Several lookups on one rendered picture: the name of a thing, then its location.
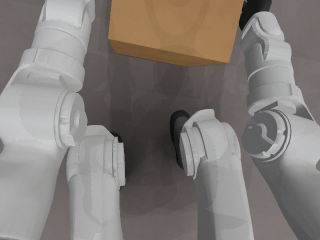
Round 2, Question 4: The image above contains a robot right forearm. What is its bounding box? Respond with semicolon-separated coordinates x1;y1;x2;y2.
240;11;316;123

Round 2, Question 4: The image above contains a robot left upper arm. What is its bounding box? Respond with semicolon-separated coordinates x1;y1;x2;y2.
0;83;88;240

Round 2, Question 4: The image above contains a robot left thigh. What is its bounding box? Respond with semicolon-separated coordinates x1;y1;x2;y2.
68;134;125;240

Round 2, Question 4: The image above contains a robot left forearm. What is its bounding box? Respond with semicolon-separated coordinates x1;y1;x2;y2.
0;0;95;97

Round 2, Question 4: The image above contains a robot left shin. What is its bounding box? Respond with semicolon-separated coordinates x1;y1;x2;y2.
66;125;114;184

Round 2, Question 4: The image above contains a robot right upper arm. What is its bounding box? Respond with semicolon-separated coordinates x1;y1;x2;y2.
241;109;320;240

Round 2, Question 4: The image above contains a carton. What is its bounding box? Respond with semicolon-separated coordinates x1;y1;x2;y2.
108;0;244;67

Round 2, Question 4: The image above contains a robot right hand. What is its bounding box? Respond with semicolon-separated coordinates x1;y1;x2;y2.
239;0;272;31

